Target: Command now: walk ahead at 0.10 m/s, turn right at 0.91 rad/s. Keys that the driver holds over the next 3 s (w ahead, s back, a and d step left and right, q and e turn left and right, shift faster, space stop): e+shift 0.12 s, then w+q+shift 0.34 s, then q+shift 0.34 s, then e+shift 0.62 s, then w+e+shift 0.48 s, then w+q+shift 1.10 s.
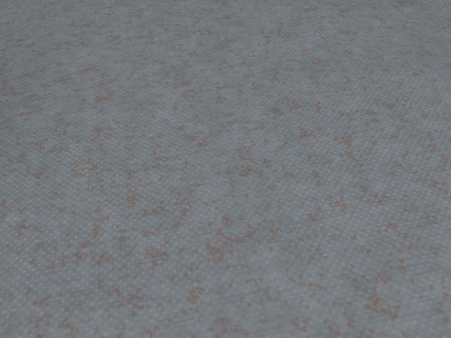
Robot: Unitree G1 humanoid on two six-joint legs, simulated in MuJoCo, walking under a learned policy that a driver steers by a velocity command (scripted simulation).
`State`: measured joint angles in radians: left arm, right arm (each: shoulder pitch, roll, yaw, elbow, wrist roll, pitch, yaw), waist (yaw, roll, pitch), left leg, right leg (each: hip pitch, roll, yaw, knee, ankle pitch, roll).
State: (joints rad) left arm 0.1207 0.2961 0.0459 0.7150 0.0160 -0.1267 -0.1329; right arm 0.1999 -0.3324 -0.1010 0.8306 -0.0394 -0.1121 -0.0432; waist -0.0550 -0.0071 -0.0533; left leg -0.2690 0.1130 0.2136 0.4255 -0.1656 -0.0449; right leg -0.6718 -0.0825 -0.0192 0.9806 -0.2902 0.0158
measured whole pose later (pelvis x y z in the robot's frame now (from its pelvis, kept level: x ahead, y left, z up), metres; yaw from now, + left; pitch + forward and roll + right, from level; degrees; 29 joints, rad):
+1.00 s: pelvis +0.33 +0.10 +0.00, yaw +14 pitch +3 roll -1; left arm 0.05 0.26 0.06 0.65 -0.02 -0.06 0.01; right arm 0.29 -0.23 -0.05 0.71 0.00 -0.02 -0.05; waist -0.04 -0.02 -0.05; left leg -0.19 -0.16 -0.20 0.47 -0.30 0.10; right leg -0.59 0.01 0.03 0.65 -0.06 0.04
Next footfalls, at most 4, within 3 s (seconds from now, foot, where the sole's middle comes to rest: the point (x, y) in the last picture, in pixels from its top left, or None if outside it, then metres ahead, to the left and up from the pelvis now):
0.08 right None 0.15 -0.13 -0.77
0.58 left None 0.29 0.15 -0.77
1.08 right None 0.52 0.04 -0.77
1.42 left None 0.48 0.25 -0.77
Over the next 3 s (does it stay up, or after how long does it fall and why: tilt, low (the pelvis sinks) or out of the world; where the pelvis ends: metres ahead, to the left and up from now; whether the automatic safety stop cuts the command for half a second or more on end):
stays up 1.28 -0.45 0.00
